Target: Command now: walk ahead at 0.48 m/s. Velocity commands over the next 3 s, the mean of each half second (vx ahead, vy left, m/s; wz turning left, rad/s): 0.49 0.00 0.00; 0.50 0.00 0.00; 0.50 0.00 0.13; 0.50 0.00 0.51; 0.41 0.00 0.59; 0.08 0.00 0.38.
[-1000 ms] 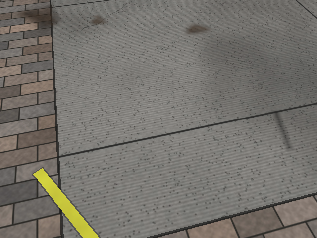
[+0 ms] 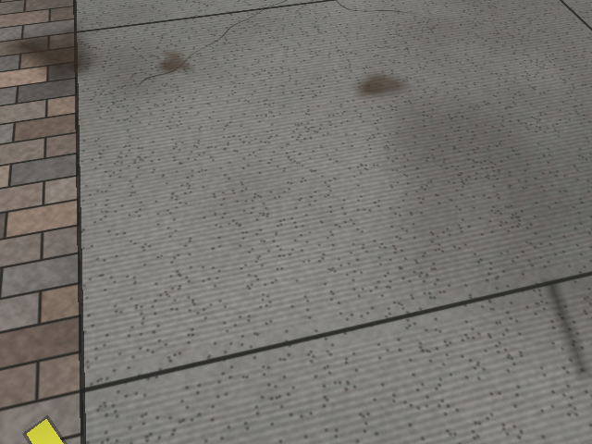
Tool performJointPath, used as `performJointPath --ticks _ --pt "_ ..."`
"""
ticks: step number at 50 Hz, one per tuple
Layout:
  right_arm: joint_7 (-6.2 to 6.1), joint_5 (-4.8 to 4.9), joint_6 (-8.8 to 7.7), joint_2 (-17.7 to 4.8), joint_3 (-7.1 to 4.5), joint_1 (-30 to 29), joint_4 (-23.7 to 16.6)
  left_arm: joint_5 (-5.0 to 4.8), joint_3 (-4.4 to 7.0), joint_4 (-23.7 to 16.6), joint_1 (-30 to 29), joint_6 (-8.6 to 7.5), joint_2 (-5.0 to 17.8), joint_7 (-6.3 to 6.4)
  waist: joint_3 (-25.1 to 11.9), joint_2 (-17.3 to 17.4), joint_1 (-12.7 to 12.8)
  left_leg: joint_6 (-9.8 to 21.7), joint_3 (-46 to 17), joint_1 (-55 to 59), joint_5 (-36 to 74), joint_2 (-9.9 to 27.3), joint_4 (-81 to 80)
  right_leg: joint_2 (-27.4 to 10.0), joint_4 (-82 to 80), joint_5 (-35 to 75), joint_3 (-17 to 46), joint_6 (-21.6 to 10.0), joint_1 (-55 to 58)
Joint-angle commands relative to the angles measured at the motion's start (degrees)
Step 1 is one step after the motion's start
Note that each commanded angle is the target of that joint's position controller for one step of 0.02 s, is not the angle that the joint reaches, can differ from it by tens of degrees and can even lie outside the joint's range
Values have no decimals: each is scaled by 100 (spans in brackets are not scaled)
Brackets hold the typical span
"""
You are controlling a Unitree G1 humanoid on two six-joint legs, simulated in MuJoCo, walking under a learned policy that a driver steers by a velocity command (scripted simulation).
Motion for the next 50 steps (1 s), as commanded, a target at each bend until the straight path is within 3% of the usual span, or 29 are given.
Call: performJointPath --ticks 1,3,7,11,16,19,20,21,22,23,24,25,26,28,30,32,34,38,43,45,47,48,49,50 --pt "24 -79 -89 -401 -69 206 -74 18 167 -282 386 24 384 56 -360 466 100 974 -1958 916 7 1545 -2003 -666 10 526 242 -71 -1045" --pt "-7 -41 -117 -456 -70 400 74 44 191 -345 275 129 323 82 -101 502 174 1054 -1578 569 100 1462 -2259 -729 -379 601 119 3 -1123" --pt "-168 -34 -86 -750 -129 835 216 147 242 -735 -797 123 433 81 178 324 -31 1076 -1345 882 245 1487 -2469 -815 -1662 1747 44 220 -2017" --pt "-248 37 -11 -869 -136 1236 299 111 192 -956 -1685 51 319 -19 217 349 -328 825 -885 1173 473 1300 -2406 -531 -3171 2711 -246 268 -1766" --pt "-266 92 117 -936 -166 1732 505 40 153 -1259 -2405 1 382 -191 356 392 -538 738 -916 2111 503 1640 -1985 -373 -3958 2317 -265 163 -1851" --pt "-280 94 209 -1048 -218 1613 492 32 227 -1284 -2096 -57 610 -255 137 566 -247 587 -956 2480 1476 1794 -1398 -172 -4230 1664 -400 -77 -1219" --pt "-276 76 242 -1040 -208 1474 454 39 325 -1140 -1535 -68 782 -244 -205 584 94 469 -769 2429 2496 1608 -697 25 -4349 1600 -571 -208 -408" --pt "-272 22 261 -872 -140 1439 394 50 482 -837 -491 -70 1100 -201 -891 477 530 290 -503 1933 2834 1270 561 -10 -4262 1687 -508 -417 1060" --pt "-255 -50 202 -426 11 1809 242 175 621 -662 468 -54 1669 -166 -1874 -466 614 -49 -135 62 1219 666 2779 -1420 -4219 1425 1398 -1071 3297" --pt "-217 2 60 21 154 2176 299 168 604 -555 739 -33 1692 -221 -2434 -1570 476 -209 -642 -1486 -2398 -114 4114 -2179 -5167 464 3722 -1577 4332" --pt "-191 172 -49 -685 -20 1696 242 135 450 -595 489 -49 1165 -222 -1889 -1011 530 -80 -1124 -2079 -2302 267 4698 -1996 -5358 136 3469 -1295 3934" --pt "-187 241 -107 -884 -68 1203 80 116 375 -727 -93 -47 972 -212 -1160 -682 404 7 -936 -2246 -1726 580 4630 -1835 -5446 631 2597 -1084 3098" --pt "-222 171 -109 -842 -80 958 57 153 326 -818 -542 -39 843 -223 -816 -226 237 -7 -824 -1982 -1213 832 4347 -1613 -5612 1238 1981 -1000 2303" --pt "-240 85 26 -627 -117 1026 86 224 263 -815 -838 -56 605 -260 -512 -278 -84 -52 -825 -1371 -701 1117 3817 -1237 -5989 1785 1202 -914 1400" --pt "-254 80 153 -426 -112 1138 133 200 279 -694 -705 -90 637 -253 -387 -277 -191 -134 -735 -1251 -514 1140 3553 -1108 -6210 2184 810 -1000 1126" --pt "-271 39 204 -443 -136 811 11 197 319 -582 -519 -94 780 -195 -191 -186 -176 -235 -708 -1621 -95 1169 3108 -1094 -6342 2532 583 -1050 1144" --pt "-267 0 198 -437 -151 358 -144 187 326 -487 -319 -50 815 -128 -65 -142 -80 -323 -690 -1968 438 1166 2483 -1076 -6412 2649 431 -1022 1297" --pt "-196 19 136 -297 -102 -442 -362 145 319 -355 -32 6 867 -47 114 -196 147 -330 -486 -1779 1449 967 1109 -884 -6523 2397 34 -839 1362" --pt "-62 78 71 -298 -51 -1229 -648 94 348 -72 446 107 913 -9 368 -173 368 -216 -409 -1929 1308 796 307 -1167 -6302 2399 14 -826 2169" --pt "10 91 28 -358 -57 -1336 -747 75 382 -15 449 163 963 24 369 -205 300 -90 -418 -1911 939 755 133 -1337 -6056 2709 51 -772 2517" --pt "42 96 -4 -520 -119 -1045 -711 73 418 -32 296 211 1049 43 138 -328 72 56 -272 -1284 528 569 27 -1374 -5648 3683 18 -666 2656" --pt "30 89 -11 -668 -199 -605 -600 81 429 -59 172 240 1095 44 -167 -419 -192 160 -91 -553 426 361 -10 -1279 -5129 4672 -81 -588 2612" --pt "-5 78 -5 -912 -340 316 -307 101 386 -94 79 272 997 41 -708 -346 -633 323 17 715 547 210 -64 -975 -4073 5152 -299 -434 2286" --pt "-64 5 8 -1316 -465 1399 -70 180 297 -223 109 269 838 41 -1534 160 -981 689 -1036 2568 634 1134 114 -638 -2342 3748 -517 -230 1040"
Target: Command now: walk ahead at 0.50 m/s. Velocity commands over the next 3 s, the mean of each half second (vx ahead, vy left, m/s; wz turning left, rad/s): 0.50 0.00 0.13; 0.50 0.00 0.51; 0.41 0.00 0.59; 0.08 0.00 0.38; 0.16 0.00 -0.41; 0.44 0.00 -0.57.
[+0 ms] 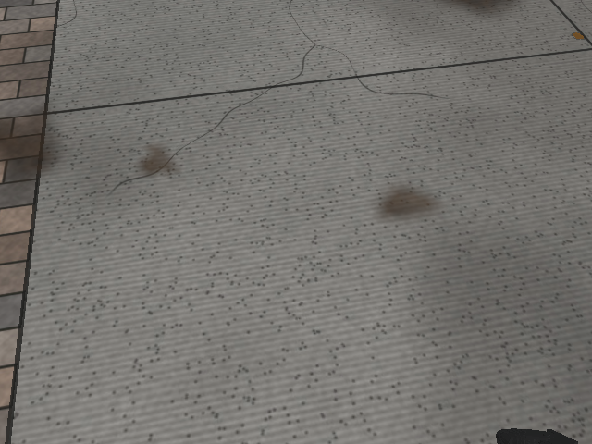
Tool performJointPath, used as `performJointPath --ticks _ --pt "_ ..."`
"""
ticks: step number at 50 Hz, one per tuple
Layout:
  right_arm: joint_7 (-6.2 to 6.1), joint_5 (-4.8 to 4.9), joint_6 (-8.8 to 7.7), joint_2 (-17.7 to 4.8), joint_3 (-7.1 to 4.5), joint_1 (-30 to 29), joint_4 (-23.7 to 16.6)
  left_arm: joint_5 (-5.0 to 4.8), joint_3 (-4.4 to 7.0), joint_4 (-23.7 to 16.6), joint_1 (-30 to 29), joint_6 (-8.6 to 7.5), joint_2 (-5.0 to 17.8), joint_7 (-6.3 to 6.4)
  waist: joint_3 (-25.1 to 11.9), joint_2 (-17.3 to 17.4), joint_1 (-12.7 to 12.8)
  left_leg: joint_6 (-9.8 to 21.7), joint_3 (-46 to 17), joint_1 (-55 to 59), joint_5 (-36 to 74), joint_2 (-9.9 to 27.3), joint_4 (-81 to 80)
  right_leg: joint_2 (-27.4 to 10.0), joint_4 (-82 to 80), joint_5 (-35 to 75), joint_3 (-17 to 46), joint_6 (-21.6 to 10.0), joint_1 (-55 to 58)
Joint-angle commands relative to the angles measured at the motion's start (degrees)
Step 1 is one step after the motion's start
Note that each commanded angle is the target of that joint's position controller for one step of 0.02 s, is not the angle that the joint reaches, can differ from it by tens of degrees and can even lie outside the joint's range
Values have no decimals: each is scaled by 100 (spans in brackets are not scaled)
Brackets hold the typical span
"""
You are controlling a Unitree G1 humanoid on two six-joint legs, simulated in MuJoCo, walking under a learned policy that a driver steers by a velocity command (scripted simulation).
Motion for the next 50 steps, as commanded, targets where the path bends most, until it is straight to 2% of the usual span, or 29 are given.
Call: performJointPath --ticks 1,2,3,4,5,6,8,11,13,16,21,24,25,26,27,28,29,30,31,32,33,35,38,41,43,46,48,49,50 --pt "-68 -83 0 -1820 -556 2640 441 62 -164 -458 546 -164 -132 -59 -2243 1504 -858 1552 -3721 5300 -1026 2106 -520 292 4721 350 216 -73 -3754" --pt "-67 -25 5 -1279 -397 2558 426 -75 -69 -396 231 -316 355 -84 -2253 1175 -1032 1455 -4404 5266 -1585 2090 -1107 176 5493 -655 1029 -160 -4445" --pt "-85 -4 -11 -1033 -320 2020 333 -216 33 -595 -335 -408 736 -98 -1351 927 -956 1160 -3521 4515 -1407 1915 -1198 -142 5611 -273 964 -261 -4867" --pt "-93 -33 -17 -872 -264 1522 207 -211 39 -680 -694 -435 769 -61 -892 391 -776 989 -2796 3625 -900 1709 -1328 -468 5341 288 800 -283 -4687" --pt "-74 -83 -29 -713 -217 1208 171 -113 82 -703 -872 -406 729 -21 -512 170 -600 896 -2286 2827 -402 1501 -1512 -656 4949 625 721 -254 -4432" --pt "-63 -142 -51 -586 -171 1093 183 -64 111 -681 -749 -331 650 -4 -437 282 -392 822 -1948 2365 -173 1338 -1686 -819 4697 846 767 -255 -4038" --pt "-52 -126 -75 -621 -182 1178 283 -47 90 -631 -557 -185 373 9 -318 345 -243 881 -1595 1918 -3 1223 -1991 -892 4351 985 707 -202 -3743" --pt "-150 -109 -85 -869 -238 1420 413 7 112 -815 -1055 -103 387 35 -24 231 -278 938 -1246 1830 239 1200 -2266 -962 3599 1651 643 -36 -4214" --pt "-212 -80 -48 -899 -237 1623 481 46 117 -957 -1506 -120 379 25 72 193 -393 846 -1091 1950 337 1101 -2312 -935 2915 2305 602 34 -4426" --pt "-259 -24 6 -932 -232 1925 568 34 84 -1142 -2156 -181 280 -22 187 227 -570 679 -897 2009 303 891 -2269 -688 1798 3063 481 86 -4228" --pt "-310 49 117 -977 -258 2406 728 -46 29 -1402 -2986 -296 305 -172 325 307 -811 644 -1140 2486 98 1058 -1834 -400 829 3005 465 126 -3977" --pt "-359 61 190 -1090 -328 2320 710 -63 100 -1418 -2765 -391 576 -219 190 503 -547 498 -1462 2717 303 1251 -1361 -307 500 2503 530 -4 -3372" --pt "-360 63 214 -1099 -339 2206 671 -59 158 -1328 -2387 -415 691 -206 8 554 -310 417 -1451 2662 718 1175 -997 -224 379 2358 439 -92 -2795" --pt "-349 36 222 -960 -293 2128 606 -27 286 -1105 -1590 -435 938 -162 -506 461 47 258 -1259 2396 1157 842 -129 -234 359 2328 416 -266 -1637" --pt "-335 -55 221 -661 -185 2027 396 75 396 -964 -548 -448 1350 -105 -1437 -81 444 36 -923 1390 166 392 1597 -1206 576 2259 1337 -633 69" --pt "-324 42 123 19 -6 2743 253 106 492 -840 -172 -379 1765 -121 -2228 -1829 121 -311 -431 -777 -2793 -430 3518 -2562 47 1311 3767 -1438 1955" --pt "-323 154 72 -576 -132 2624 331 103 327 -914 -250 -367 1140 -128 -2135 -1481 219 -292 -1061 -1338 -3128 -116 4377 -2484 -334 530 4277 -1401 1730" --pt "-327 215 67 -942 -240 2157 216 79 220 -1000 -660 -370 785 -113 -1324 -1056 210 -235 -1019 -1613 -2650 123 4541 -2294 -419 614 3342 -1128 1000" --pt "-350 188 94 -894 -254 1932 187 87 166 -1040 -1031 -361 655 -115 -892 -646 58 -251 -888 -1419 -2165 381 4436 -2068 -562 1072 2641 -990 223" --pt "-358 118 131 -821 -285 1791 152 98 130 -1021 -1295 -350 513 -126 -537 -548 -70 -264 -863 -1232 -1851 527 4166 -1864 -765 1452 2123 -929 -408" --pt "-341 110 201 -698 -310 1856 136 141 107 -996 -1430 -358 452 -124 -373 -692 -240 -263 -881 -945 -1633 677 3980 -1725 -953 1657 1694 -879 -835" --pt "-306 128 332 -463 -297 1843 59 133 139 -924 -1473 -384 476 -114 -195 -666 -344 -289 -793 -772 -1451 761 3770 -1653 -1243 1987 1181 -947 -1216" --pt "-290 75 439 -433 -308 1513 -161 139 222 -820 -1380 -411 680 -52 -7 -438 -373 -366 -838 -1116 -883 797 3236 -1698 -1439 2468 623 -1036 -1219" --pt "-194 53 418 -419 -286 1110 -315 138 268 -771 -1307 -371 815 -1 86 -390 -291 -396 -707 -1125 -52 750 2322 -1590 -1503 2697 16 -944 -1086" --pt "-112 41 392 -385 -244 688 -451 110 291 -754 -1213 -334 901 28 199 -339 -149 -381 -477 -1014 302 692 1758 -1557 -1512 2742 -315 -883 -1014" --pt "-13 37 395 -385 -202 133 -696 38 335 -682 -944 -252 1034 46 379 -294 39 -309 -207 -1040 242 611 1206 -1670 -1416 2763 -590 -822 -609" --pt "44 46 410 -443 -205 -81 -851 -25 368 -632 -822 -178 1119 39 450 -333 56 -197 -78 -1058 -111 541 979 -1786 -1210 2977 -702 -745 -236" --pt "69 46 417 -495 -222 -102 -910 -54 387 -625 -820 -139 1175 37 433 -373 9 -115 27 -962 -373 457 900 -1829 -1016 3383 -774 -697 -85" --pt "84 43 426 -580 -261 -18 -946 -78 408 -644 -878 -104 1258 41 321 -450 -103 -9 181 -679 -659 302 852 -1839 -692 4248 -868 -638 2"
Over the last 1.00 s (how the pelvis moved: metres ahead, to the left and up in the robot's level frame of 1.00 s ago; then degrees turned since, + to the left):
0.57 -0.04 -0.01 0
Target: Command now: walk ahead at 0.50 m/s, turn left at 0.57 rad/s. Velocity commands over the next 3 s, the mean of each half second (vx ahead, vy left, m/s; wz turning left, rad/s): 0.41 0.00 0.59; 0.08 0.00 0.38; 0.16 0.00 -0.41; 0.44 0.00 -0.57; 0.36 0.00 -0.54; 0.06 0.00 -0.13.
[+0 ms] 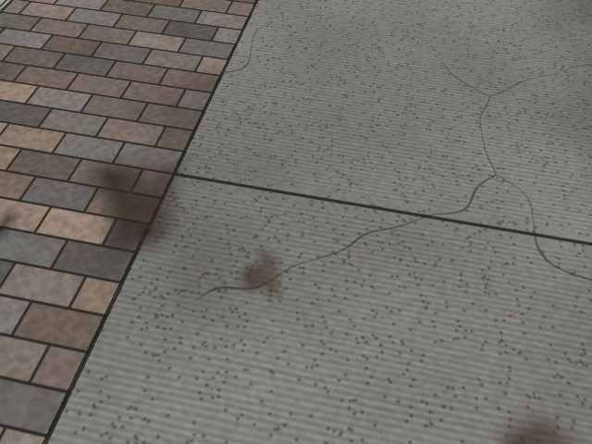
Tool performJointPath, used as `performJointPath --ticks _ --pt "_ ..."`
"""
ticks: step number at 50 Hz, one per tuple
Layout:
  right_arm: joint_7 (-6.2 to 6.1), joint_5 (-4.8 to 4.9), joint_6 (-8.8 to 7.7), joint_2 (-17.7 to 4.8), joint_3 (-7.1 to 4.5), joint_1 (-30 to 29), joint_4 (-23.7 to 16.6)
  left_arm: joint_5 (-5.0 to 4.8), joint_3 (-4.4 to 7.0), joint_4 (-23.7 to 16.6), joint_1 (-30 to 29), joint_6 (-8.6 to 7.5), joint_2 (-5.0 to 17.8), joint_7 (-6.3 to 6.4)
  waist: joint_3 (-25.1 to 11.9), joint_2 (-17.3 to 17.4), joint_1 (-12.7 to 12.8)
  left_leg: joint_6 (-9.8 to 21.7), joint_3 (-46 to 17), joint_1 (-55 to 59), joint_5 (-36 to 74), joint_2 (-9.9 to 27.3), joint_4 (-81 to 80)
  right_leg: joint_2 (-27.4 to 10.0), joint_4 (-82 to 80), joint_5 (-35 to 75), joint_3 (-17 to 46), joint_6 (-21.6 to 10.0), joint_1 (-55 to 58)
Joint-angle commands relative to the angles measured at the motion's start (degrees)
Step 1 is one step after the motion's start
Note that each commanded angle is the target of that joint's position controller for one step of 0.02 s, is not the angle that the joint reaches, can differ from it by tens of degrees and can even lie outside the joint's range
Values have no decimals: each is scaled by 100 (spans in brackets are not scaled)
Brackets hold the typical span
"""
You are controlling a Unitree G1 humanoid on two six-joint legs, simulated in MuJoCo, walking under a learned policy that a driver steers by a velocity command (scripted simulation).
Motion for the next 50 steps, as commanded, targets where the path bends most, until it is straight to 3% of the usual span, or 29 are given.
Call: performJointPath --ticks 1,3,4,5,6,7,8,9,10,14,16,19,23,26,27,28,29,30,31,32,34,36,42,44,46,47,48,49,50 --pt "56 2 -46 -567 -172 -121 -505 -100 265 -320 -229 56 1208 35 22 -666 -412 290 456 467 -725 -404 -132 -1638 554 4572 366 -863 48" --pt "-31 41 -23 -1145 -516 1579 -46 -107 214 -384 -319 129 1136 48 -890 -436 -1297 677 567 2957 -399 -954 -640 -1241 2909 5018 71 -526 -817" --pt "-158 63 21 -1767 -676 2162 83 175 36 -556 -186 80 606 35 -1255 824 -1244 1086 -1411 4473 -107 292 -760 -822 4914 1369 91 -216 -2597" --pt "-111 19 -88 -2067 -640 1908 -144 120 -127 -898 40 -150 186 -30 -2132 1524 -735 2215 -4766 5790 -1638 1357 -1920 298 6441 -1681 1356 -13 -4525" --pt "-46 -25 -175 -1498 -473 1980 -164 -144 -23 -990 -753 -344 733 -89 -1875 526 -1144 1879 -4589 5649 -1635 1338 -2399 48 6700 -1341 2066 -160 -5170" --pt "-43 -38 -249 -1255 -400 1785 -135 -235 -14 -1080 -985 -431 774 -110 -1212 417 -1035 1654 -3751 5080 -1220 1163 -2336 -173 6403 -808 1994 -322 -5412" --pt "-52 -20 -284 -1059 -336 1355 -221 -110 -14 -959 -920 -447 727 -55 -846 -73 -759 1449 -3073 4218 -648 902 -2288 -442 5929 -343 2040 -347 -5033" --pt "-78 -39 -286 -864 -275 974 -312 28 41 -897 -843 -404 796 -19 -646 -45 -533 1334 -2561 3488 -122 690 -2336 -604 5434 -69 2068 -308 -4559" --pt "-110 -95 -287 -786 -236 806 -399 54 66 -878 -750 -322 812 -32 -577 70 -387 1294 -2340 3043 150 556 -2469 -685 5221 109 2095 -274 -4182" --pt "-266 -65 -331 -1044 -291 1051 -360 158 31 -1074 -1131 -136 572 -8 -304 10 -374 1301 -1789 2470 1335 321 -2648 -476 4092 839 1918 42 -4106" --pt "-349 -62 -271 -1095 -307 1173 -317 180 -13 -1220 -1504 -134 464 -9 -207 99 -454 1082 -1396 2285 2240 69 -2405 -244 3228 1419 1833 121 -3950" --pt "-412 -26 -135 -1102 -326 1385 -281 126 -80 -1378 -1917 -146 332 -98 -331 370 -653 730 -1243 2099 2154 -173 -2100 163 2132 2391 1713 59 -3342" --pt "-488 -5 -1 -1028 -316 1507 -267 94 -31 -1548 -2091 -128 563 -172 -400 481 -674 583 -1941 2604 1566 11 -1516 328 1463 2205 1991 -53 -3192" --pt "-534 -11 37 -927 -282 1098 -489 168 54 -1426 -1453 -237 794 -163 -633 566 -286 355 -2277 2830 1538 -187 -535 240 805 2357 1968 -316 -2424" --pt "-517 -73 15 -672 -194 1062 -655 292 102 -1416 -1031 -267 1051 -125 -1239 170 -161 120 -2040 2378 877 -566 516 -462 976 3854 2438 -635 -1193" --pt "-500 -157 12 -312 -101 1998 -634 396 98 -1447 -775 -210 1243 -79 -1947 -1182 -531 -256 -1460 1024 -3008 -1311 2121 -1956 1398 6408 3847 -1468 568" --pt "-455 -28 15 -776 -134 2711 -602 218 118 -1365 -567 -82 1163 -109 -2624 -1943 -650 -446 -1276 233 -3932 -1204 3317 -2784 1211 5266 5319 -2197 1114" --pt "-462 41 106 -1255 -272 2363 -489 141 20 -1555 -870 -1 775 -99 -2127 -1140 -504 -645 -1293 -73 -3386 -886 3829 -2398 971 3945 4892 -2031 615" --pt "-486 33 223 -1375 -320 1751 -590 154 -59 -1617 -1094 94 558 -64 -1539 -756 -399 -763 -1011 -234 -2944 -729 3876 -2012 841 3132 4067 -1737 18" --pt "-516 16 345 -1334 -338 1514 -627 178 -111 -1635 -1318 177 481 -43 -1131 -590 -444 -830 -900 -152 -2678 -578 3741 -1710 645 2566 3578 -1604 -656" --pt "-520 25 476 -1022 -288 1472 -724 241 -78 -1583 -1545 261 640 -8 -614 -857 -600 -817 -614 385 -2310 -426 3199 -1263 216 1893 2798 -1472 -1769" --pt "-526 14 468 -765 -223 1467 -792 255 -36 -1537 -1525 268 711 20 -635 -994 -578 -805 -396 595 -2184 -415 2637 -1210 56 2024 2400 -1574 -1826" --pt "-422 -129 386 -596 -71 1129 -878 114 -10 -1376 -1428 351 861 -26 -950 -937 -443 -570 -276 1587 -1765 -362 817 -1371 8 1751 2168 -1724 -1826" --pt "-372 -170 368 -538 -47 1264 -722 38 -93 -1284 -1463 365 733 -115 -849 -886 -555 -439 -173 2205 -1287 -446 -272 -1226 116 1023 2161 -1551 -2040" --pt "-337 -240 350 -585 -44 1437 -577 -27 -237 -1089 -1228 340 428 -222 -733 -764 -693 -202 -226 3368 -469 -467 -1642 -899 385 330 2020 -963 -2691" --pt "-387 -306 350 -1024 -112 1469 -653 94 -324 -1081 -1032 295 230 -304 -796 -93 -544 65 -1242 3752 -29 450 -1876 -520 1056 -133 1730 -464 -3059" --pt "-422 -372 369 -1231 -105 899 -751 144 -352 -1103 -756 260 72 -320 -667 978 -103 590 -1692 2645 -620 1141 -2044 -139 1274 -457 1314 -126 -2776" --pt "-403 -376 319 -1092 -109 544 -817 131 -254 -1102 -1042 297 538 -265 -399 933 -303 679 -1478 1808 -1688 908 -2241 -99 1708 -193 1425 -39 -2201" --pt "-408 -362 263 -1079 -122 429 -806 85 -177 -1134 -1193 329 717 -230 -147 978 -336 476 -1245 1799 -2171 638 -2272 45 1931 130 1336 -47 -2429"
Over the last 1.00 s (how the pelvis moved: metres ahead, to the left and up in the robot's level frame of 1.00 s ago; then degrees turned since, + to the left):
0.51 0.02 0.01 22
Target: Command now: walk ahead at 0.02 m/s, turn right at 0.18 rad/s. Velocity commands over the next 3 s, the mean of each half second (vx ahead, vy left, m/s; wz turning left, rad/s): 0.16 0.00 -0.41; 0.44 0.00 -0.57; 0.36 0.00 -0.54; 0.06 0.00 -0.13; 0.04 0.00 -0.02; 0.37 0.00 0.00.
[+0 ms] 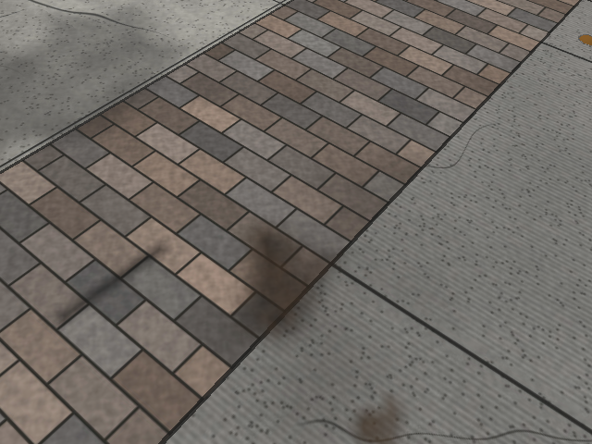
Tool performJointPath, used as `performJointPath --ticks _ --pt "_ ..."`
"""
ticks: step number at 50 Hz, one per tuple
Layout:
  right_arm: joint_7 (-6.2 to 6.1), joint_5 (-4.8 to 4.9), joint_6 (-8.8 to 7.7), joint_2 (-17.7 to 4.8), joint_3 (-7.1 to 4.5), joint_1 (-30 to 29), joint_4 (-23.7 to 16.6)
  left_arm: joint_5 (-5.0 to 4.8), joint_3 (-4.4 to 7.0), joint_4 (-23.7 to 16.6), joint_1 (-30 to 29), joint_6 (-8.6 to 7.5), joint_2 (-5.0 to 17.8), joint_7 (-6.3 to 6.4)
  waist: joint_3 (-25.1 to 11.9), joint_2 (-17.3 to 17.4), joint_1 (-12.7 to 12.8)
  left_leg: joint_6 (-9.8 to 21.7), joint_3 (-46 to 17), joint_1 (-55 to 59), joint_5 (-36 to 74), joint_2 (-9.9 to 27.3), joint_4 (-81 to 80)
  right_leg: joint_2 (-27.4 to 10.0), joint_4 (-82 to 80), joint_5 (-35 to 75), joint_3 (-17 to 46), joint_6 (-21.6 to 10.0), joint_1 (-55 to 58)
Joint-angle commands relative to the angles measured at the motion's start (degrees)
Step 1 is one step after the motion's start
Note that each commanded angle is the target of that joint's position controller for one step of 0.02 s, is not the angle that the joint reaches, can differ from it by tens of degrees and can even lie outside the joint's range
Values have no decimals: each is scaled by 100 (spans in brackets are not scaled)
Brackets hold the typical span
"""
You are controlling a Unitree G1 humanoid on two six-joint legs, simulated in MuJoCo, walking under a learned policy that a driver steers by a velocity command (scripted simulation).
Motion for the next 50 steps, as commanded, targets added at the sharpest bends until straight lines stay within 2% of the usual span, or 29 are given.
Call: performJointPath --ticks 1,3,5,7,9,12,13,14,15,16,17,18,19,20,21,26,29,33,36,38,39,40,41,42,43,44,45,47,50 --pt "-57 -27 -183 -1174 -344 -313 -373 -36 191 -408 -373 -42 763 67 -22 1401 -216 720 -909 -124 -948 1005 -1501 148 666 -335 77 77 -276" --pt "-119 34 -264 -1118 -344 -232 -367 -62 263 -420 -235 36 839 112 25 1525 -309 953 -1002 91 784 1416 -1299 84 1575 -1018 200 55 -681" --pt "-171 91 -298 -1030 -349 -66 -328 -134 293 -490 -126 84 708 95 -206 1202 -362 1277 -1066 648 2598 1784 -999 -50 2523 -1778 392 60 -1180" --pt "-191 155 -281 -1018 -376 -200 -326 -150 264 -546 -130 131 533 76 -362 926 -361 1285 -847 956 3136 1777 -817 -142 2408 -1685 351 103 -1257" --pt "-194 159 -212 -1081 -418 -370 -337 -164 240 -614 -153 173 472 28 -516 918 -382 1225 -597 973 3328 1704 -683 -83 1968 -1357 137 130 -912" --pt "-143 269 -176 -1233 -488 -334 -254 -199 254 -679 0 236 496 -67 -656 970 -321 1020 -397 649 1155 1661 -845 108 1009 -740 -227 -110 -127" --pt "-115 331 -190 -1204 -484 -416 -220 -192 282 -577 291 235 497 -79 -644 916 -143 858 -226 314 203 1532 -706 269 440 -390 -379 -265 425" --pt "-84 321 -218 -1004 -439 -359 -159 -181 357 -391 711 218 605 -44 -635 658 -10 632 65 -215 -692 1295 -234 451 51 -374 -342 -435 1150" --pt "-39 201 -264 -599 -329 -451 -211 -210 497 -258 1242 170 1011 23 -552 -409 127 190 712 -1286 -1318 825 1347 -309 -574 -749 983 -835 1963" --pt "-26 114 -397 -352 -231 -1042 -750 -128 658 -418 1551 13 1898 8 -355 -1803 276 -221 600 -3417 -2318 -325 3054 -1856 -1573 -1483 4410 -2049 2510" --pt "9 306 -572 -695 -305 -1353 -766 39 537 -516 1515 -167 1535 -33 -332 -949 456 -95 -358 -3861 -2200 -115 3686 -2186 -2016 -2092 4956 -2379 2457" --pt "69 417 -680 -891 -365 -1285 -703 30 436 -559 1216 -273 1225 3 -15 -744 220 61 -475 -3979 -1567 101 3689 -2002 -1969 -2139 4470 -2117 2317" --pt "71 321 -744 -973 -406 -1106 -542 -55 376 -633 989 -315 1034 48 109 -375 57 110 -444 -3857 -981 233 3536 -1696 -1841 -1884 3856 -1820 2133" --pt "51 188 -785 -1003 -428 -1031 -446 -113 331 -687 807 -304 955 100 163 -283 -26 77 -421 -3682 -436 309 3155 -1456 -1835 -1377 3358 -1616 1967" --pt "58 126 -812 -976 -444 -967 -392 -103 298 -724 774 -289 908 153 122 -342 -94 24 -395 -3304 6 323 2848 -1198 -1905 -935 2941 -1473 1786" --pt "133 155 -885 -582 -334 -1213 -385 -113 345 -716 1190 -290 989 290 -5 -286 -2 -286 -182 -2710 1366 -17 1269 -728 -1879 815 1991 -1298 1715" --pt "215 217 -918 -501 -276 -1618 -489 -141 379 -655 1409 -260 1023 314 105 -500 169 -366 -142 -2323 1742 -148 440 -666 -1814 830 1937 -1250 1464" --pt "332 272 -1017 -583 -258 -2019 -651 -206 415 -587 1658 -198 1043 327 230 -518 292 -297 -190 -2073 1664 -235 -150 -815 -1522 890 2296 -1261 1569" --pt "349 293 -1092 -800 -336 -1692 -606 -205 460 -638 1515 -144 1097 349 126 -770 56 -116 -181 -1355 1302 -294 -377 -922 -1188 1432 2571 -1108 1620" --pt "276 264 -1129 -1118 -503 -656 -369 -164 422 -760 1283 -132 967 324 -498 -820 -513 198 -32 197 1240 -351 -659 -550 -143 2769 2360 -852 1428" --pt "217 167 -1130 -1379 -582 335 -254 -87 323 -934 1123 -141 722 296 -1406 -536 -991 582 -699 1905 944 382 -414 -203 1310 2262 2123 -641 645" --pt "194 63 -1067 -1838 -683 1121 -81 -134 155 -1099 1834 -198 105 296 -2524 1244 -771 1447 -3323 4190 -339 1920 -652 671 3498 -699 1555 -227 -1445" --pt "233 146 -1049 -1371 -550 1041 -51 -290 188 -1055 1968 -238 509 297 -2435 1802 -711 1558 -4570 4025 -1360 2276 -1394 463 4461 -1892 1614 -175 -2248" --pt "196 200 -999 -979 -436 665 -102 -334 321 -1056 1444 -232 969 282 -1413 1246 -772 1312 -3660 3182 -1548 2039 -1522 136 4710 -1420 1498 -163 -2579" --pt "163 186 -939 -836 -384 379 -109 -263 327 -1127 1045 -214 1010 280 -850 780 -706 1150 -2776 2372 -876 1810 -1538 -116 4608 -976 1243 -160 -2475" --pt "157 151 -907 -710 -342 196 -49 -176 332 -1195 798 -212 925 257 -455 596 -589 1088 -2202 1641 -228 1572 -1689 -279 4339 -712 1187 -164 -2294" --pt "145 99 -921 -625 -304 68 -16 -172 351 -1219 794 -177 849 221 -309 718 -424 1035 -1756 1175 123 1401 -1846 -435 4153 -551 1193 -179 -2031" --pt "138 131 -971 -649 -322 -44 65 -223 302 -1246 871 -86 583 173 -165 825 -279 1089 -1195 704 432 1323 -2152 -545 3918 -481 1067 -161 -1816" --pt "134 156 -1026 -899 -396 -42 209 -154 242 -1417 544 -30 444 160 37 614 -255 1232 -629 574 967 1447 -2423 -632 3326 -57 1012 -46 -2098"
Over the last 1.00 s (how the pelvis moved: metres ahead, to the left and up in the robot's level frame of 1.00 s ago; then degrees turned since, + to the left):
0.34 0.07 0.00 28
